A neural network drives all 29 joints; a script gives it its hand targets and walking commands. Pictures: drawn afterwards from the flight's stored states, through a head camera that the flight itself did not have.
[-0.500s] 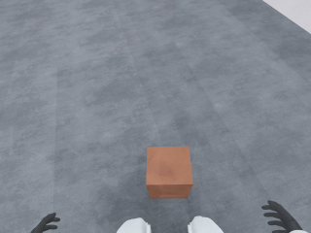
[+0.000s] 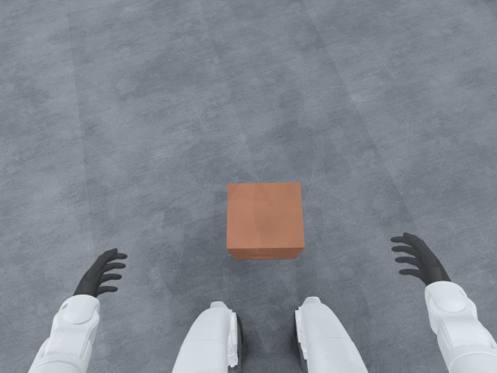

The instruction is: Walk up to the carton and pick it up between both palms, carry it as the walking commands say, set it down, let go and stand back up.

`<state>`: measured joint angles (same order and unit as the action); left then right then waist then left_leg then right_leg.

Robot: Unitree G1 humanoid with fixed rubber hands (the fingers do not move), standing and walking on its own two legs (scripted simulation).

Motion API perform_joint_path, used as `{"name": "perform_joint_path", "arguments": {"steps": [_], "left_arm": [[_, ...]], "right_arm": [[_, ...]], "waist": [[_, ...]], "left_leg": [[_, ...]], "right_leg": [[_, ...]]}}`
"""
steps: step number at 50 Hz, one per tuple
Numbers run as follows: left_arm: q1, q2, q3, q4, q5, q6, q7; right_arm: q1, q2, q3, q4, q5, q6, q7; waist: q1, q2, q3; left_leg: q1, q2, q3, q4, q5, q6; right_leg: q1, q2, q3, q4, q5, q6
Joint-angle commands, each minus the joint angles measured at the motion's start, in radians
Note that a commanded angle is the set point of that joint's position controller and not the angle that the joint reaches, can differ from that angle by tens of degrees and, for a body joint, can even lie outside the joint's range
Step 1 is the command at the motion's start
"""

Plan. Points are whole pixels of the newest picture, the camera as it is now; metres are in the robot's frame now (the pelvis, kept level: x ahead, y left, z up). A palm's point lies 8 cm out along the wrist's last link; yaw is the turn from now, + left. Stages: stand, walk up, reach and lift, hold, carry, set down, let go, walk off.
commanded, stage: reach and lift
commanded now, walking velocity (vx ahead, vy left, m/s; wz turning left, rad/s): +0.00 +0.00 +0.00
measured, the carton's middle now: (264, 224) +0.44 +0.00 -0.59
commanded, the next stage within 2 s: none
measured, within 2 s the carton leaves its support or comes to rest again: neither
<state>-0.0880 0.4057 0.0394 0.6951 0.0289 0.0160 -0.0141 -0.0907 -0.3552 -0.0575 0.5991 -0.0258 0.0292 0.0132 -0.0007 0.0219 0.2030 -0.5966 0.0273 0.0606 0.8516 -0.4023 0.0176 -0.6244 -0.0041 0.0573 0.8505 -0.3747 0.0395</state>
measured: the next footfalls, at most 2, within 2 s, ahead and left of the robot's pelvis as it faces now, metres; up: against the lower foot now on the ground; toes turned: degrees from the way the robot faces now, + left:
none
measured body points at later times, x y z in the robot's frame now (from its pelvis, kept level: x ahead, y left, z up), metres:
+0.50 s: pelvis -0.04 +0.00 -0.04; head +0.19 +0.01 +0.34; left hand +0.36 +0.27 -0.14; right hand +0.36 -0.22 -0.15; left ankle +0.01 +0.11 -0.70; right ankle +0.03 -0.14 -0.70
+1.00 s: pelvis -0.05 +0.00 -0.06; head +0.27 +0.01 +0.25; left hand +0.47 +0.24 -0.18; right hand +0.47 -0.19 -0.19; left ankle +0.01 +0.11 -0.70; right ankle +0.03 -0.14 -0.70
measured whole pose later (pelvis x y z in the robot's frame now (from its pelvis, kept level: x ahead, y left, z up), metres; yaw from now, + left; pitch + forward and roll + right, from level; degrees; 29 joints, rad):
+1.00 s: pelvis -0.05 +0.00 -0.06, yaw +1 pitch +40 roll +1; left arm -1.13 0.40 0.18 0.91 -0.06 0.12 -0.02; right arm -1.09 -0.30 -0.17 0.83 0.08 0.13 -0.06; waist 0.00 -0.02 0.10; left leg -1.42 0.02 0.05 1.04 -0.32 0.01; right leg -1.44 0.00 0.06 1.03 -0.29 0.04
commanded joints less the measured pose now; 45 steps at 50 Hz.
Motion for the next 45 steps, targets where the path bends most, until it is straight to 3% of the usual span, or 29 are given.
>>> {"name": "perform_joint_path", "arguments": {"steps": [1,3,5,6,8,9,10,12,13,15,16,17,18,20,22,23,24,25,26,29,32,33,34,35,36,39,41,44,45], "left_arm": [[-0.106,0.100,0.194,-0.098,-0.043,-0.026,-0.009],[-0.129,0.113,0.217,-0.061,-0.040,-0.013,-0.016],[-0.217,0.137,0.213,-0.031,-0.035,0.002,-0.023],[-0.244,0.125,0.211,-0.050,-0.044,0.008,-0.023],[-0.319,0.132,0.212,-0.047,-0.046,0.028,-0.019],[-0.327,0.116,0.194,-0.029,-0.065,0.038,-0.021],[-0.396,0.102,0.179,-0.049,-0.075,0.042,-0.018],[-0.468,0.115,0.171,-0.036,-0.076,0.064,-0.020],[-0.487,0.117,0.192,-0.017,-0.066,0.080,-0.018],[-0.539,0.086,0.160,0.014,-0.084,0.100,-0.012],[-0.596,0.114,0.192,-0.015,-0.069,0.103,-0.007],[-0.628,0.102,0.173,0.026,-0.084,0.112,-0.013],[-0.629,0.100,0.195,0.008,-0.071,0.113,-0.007],[-0.708,0.086,0.170,0.043,-0.083,0.116,-0.005],[-0.758,0.117,0.231,0.052,-0.061,0.111,-0.004],[-0.795,0.133,0.244,0.054,-0.066,0.103,-0.004],[-0.781,0.115,0.242,0.069,-0.076,0.098,0.000],[-0.772,0.115,0.266,0.094,-0.077,0.081,-0.001],[-0.810,0.089,0.255,0.105,-0.099,0.077,-0.006],[-0.906,0.076,0.241,0.083,-0.116,0.057,0.002],[-0.964,0.070,0.259,0.065,-0.127,0.048,0.004],[-1.000,0.081,0.256,0.126,-0.121,0.051,0.004],[-1.029,0.086,0.260,0.052,-0.138,0.042,0.009],[-1.025,0.098,0.275,0.111,-0.121,0.051,0.014],[-1.043,0.089,0.265,0.127,-0.128,0.057,0.017],[-1.181,0.087,0.267,0.104,-0.120,0.060,0.018],[-1.208,0.066,0.252,0.160,-0.128,0.068,0.018],[-1.248,0.063,0.294,0.218,-0.098,0.072,0.017],[-1.257,0.072,0.305,0.224,-0.071,0.067,0.015]], "right_arm": [[-0.075,0.033,-0.055,-0.061,0.069,0.004,-0.037],[-0.104,0.025,-0.056,-0.076,0.066,0.018,-0.047],[-0.196,0.029,-0.065,-0.072,0.075,0.032,-0.054],[-0.232,0.031,-0.049,-0.089,0.098,0.034,-0.050],[-0.335,0.000,-0.055,-0.124,0.100,0.047,-0.051],[-0.354,-0.019,-0.063,-0.128,0.096,0.050,-0.051],[-0.398,-0.008,-0.069,-0.113,0.108,0.054,-0.046],[-0.459,-0.040,-0.083,-0.096,0.085,0.073,-0.055],[-0.487,-0.022,-0.075,-0.087,0.103,0.086,-0.055],[-0.536,-0.025,-0.096,-0.042,0.101,0.105,-0.055],[-0.568,-0.035,-0.111,-0.035,0.104,0.109,-0.054],[-0.608,-0.016,-0.097,-0.019,0.105,0.121,-0.056],[-0.590,-0.010,-0.107,0.015,0.121,0.123,-0.052],[-0.651,-0.019,-0.118,0.078,0.114,0.132,-0.047],[-0.677,-0.026,-0.161,0.083,0.093,0.122,-0.059],[-0.725,-0.036,-0.160,0.083,0.106,0.114,-0.062],[-0.721,-0.054,-0.172,0.095,0.105,0.101,-0.066],[-0.761,-0.044,-0.163,0.072,0.116,0.083,-0.069],[-0.789,-0.052,-0.172,0.066,0.111,0.075,-0.074],[-0.861,-0.035,-0.181,0.081,0.142,0.056,-0.072],[-0.959,-0.033,-0.179,0.009,0.157,0.040,-0.075],[-0.991,-0.019,-0.185,0.046,0.147,0.045,-0.082],[-1.027,-0.029,-0.186,-0.015,0.150,0.036,-0.083],[-1.008,-0.012,-0.187,0.032,0.153,0.046,-0.087],[-1.013,-0.019,-0.194,0.074,0.129,0.056,-0.092],[-1.123,0.002,-0.219,0.087,0.137,0.067,-0.095],[-1.154,0.024,-0.214,0.122,0.130,0.078,-0.094],[-1.178,0.067,-0.228,0.195,0.107,0.092,-0.090],[-1.163,0.082,-0.236,0.219,0.103,0.095,-0.092]], "waist": [[0.036,-0.104,-0.593],[0.038,-0.126,-0.618],[0.044,-0.100,-0.587],[0.052,-0.061,-0.643],[0.068,-0.076,-0.666],[0.042,-0.107,-0.658],[0.029,-0.082,-0.656],[0.022,-0.102,-0.682],[0.052,-0.082,-0.680],[0.013,-0.074,-0.684],[0.010,-0.041,-0.699],[0.014,-0.064,-0.701],[0.024,-0.032,-0.717],[-0.016,-0.042,-0.702],[-0.012,-0.038,-0.809],[0.009,-0.031,-0.851],[-0.015,-0.038,-0.905],[0.023,-0.056,-0.914],[-0.007,-0.068,-0.989],[0.008,-0.013,-1.060],[0.029,-0.038,-1.212],[0.028,-0.051,-1.157],[0.025,-0.077,-1.253],[0.043,-0.073,-1.265],[0.025,-0.077,-1.241],[0.041,-0.042,-1.267],[0.033,-0.066,-1.230],[0.056,-0.099,-1.226],[0.060,-0.074,-1.218]], "left_leg": [[0.002,-0.056,-0.064,0.046,0.469,-0.034],[-0.059,-0.058,-0.050,0.058,0.419,-0.027],[-0.113,-0.059,-0.050,0.053,0.329,-0.027],[-0.081,-0.062,-0.048,0.061,0.358,-0.029],[-0.083,-0.057,-0.054,0.073,0.302,-0.020],[-0.104,-0.052,-0.058,0.074,0.282,-0.017],[-0.101,-0.056,-0.060,0.075,0.267,-0.017],[-0.141,-0.057,-0.059,0.077,0.205,-0.021],[-0.150,-0.057,-0.054,0.073,0.168,-0.020],[-0.172,-0.051,-0.063,0.072,0.131,-0.022],[-0.160,-0.057,-0.061,0.082,0.145,-0.023],[-0.190,-0.055,-0.052,0.090,0.135,-0.019],[-0.178,-0.056,-0.065,0.085,0.158,-0.022],[-0.204,-0.052,-0.074,0.085,0.162,-0.030],[-0.189,-0.062,-0.056,0.115,0.246,-0.031],[-0.196,-0.061,-0.060,0.124,0.261,-0.029],[-0.156,-0.064,-0.075,0.137,0.349,-0.033],[-0.225,-0.065,-0.064,0.154,0.388,-0.023],[-0.248,-0.067,-0.070,0.165,0.422,-0.026],[-0.187,-0.077,-0.077,0.168,0.539,-0.026],[-0.198,-0.078,-0.085,0.199,0.636,-0.017],[-0.301,-0.081,-0.083,0.196,0.573,-0.015],[-0.274,-0.085,-0.080,0.190,0.618,-0.013],[-0.299,-0.088,-0.076,0.192,0.627,-0.010],[-0.308,-0.089,-0.083,0.181,0.613,-0.016],[-0.336,-0.086,-0.081,0.191,0.591,-0.016],[-0.379,-0.088,-0.078,0.182,0.546,-0.007],[-0.451,-0.089,-0.072,0.181,0.523,-0.008],[-0.473,-0.088,-0.066,0.183,0.525,-0.007]], "right_leg": [[0.044,0.036,-0.053,0.041,0.446,0.016],[0.064,0.027,-0.040,0.044,0.456,0.010],[0.012,0.027,-0.043,0.040,0.367,0.017],[-0.009,0.028,-0.059,0.057,0.354,0.011],[-0.060,0.034,-0.069,0.060,0.248,0.010],[-0.066,0.042,-0.077,0.067,0.243,0.006],[-0.117,0.042,-0.082,0.072,0.209,0.004],[-0.106,0.044,-0.085,0.077,0.169,0.006],[-0.125,0.038,-0.082,0.081,0.120,0.007],[-0.164,0.043,-0.095,0.098,0.098,-0.004],[-0.197,0.038,-0.086,0.103,0.104,-0.004],[-0.195,0.038,-0.089,0.100,0.088,0.002],[-0.225,0.040,-0.089,0.110,0.112,-0.005],[-0.273,0.043,-0.102,0.120,0.120,-0.004],[-0.252,0.045,-0.094,0.118,0.190,-0.002],[-0.256,0.045,-0.083,0.127,0.206,0.001],[-0.277,0.051,-0.096,0.142,0.273,-0.003],[-0.238,0.050,-0.076,0.147,0.327,-0.004],[-0.196,0.047,-0.068,0.159,0.407,-0.008],[-0.251,0.057,-0.066,0.173,0.464,-0.011],[-0.224,0.065,-0.058,0.195,0.572,-0.015],[-0.204,0.051,-0.039,0.209,0.579,-0.008],[-0.148,0.061,-0.050,0.224,0.636,-0.012],[-0.148,0.058,-0.042,0.216,0.654,-0.011],[-0.176,0.060,-0.053,0.221,0.628,-0.008],[-0.233,0.060,-0.043,0.213,0.580,-0.014],[-0.254,0.063,-0.049,0.218,0.554,-0.012],[-0.287,0.062,-0.051,0.215,0.535,-0.005],[-0.282,0.059,-0.040,0.215,0.547,-0.007]]}}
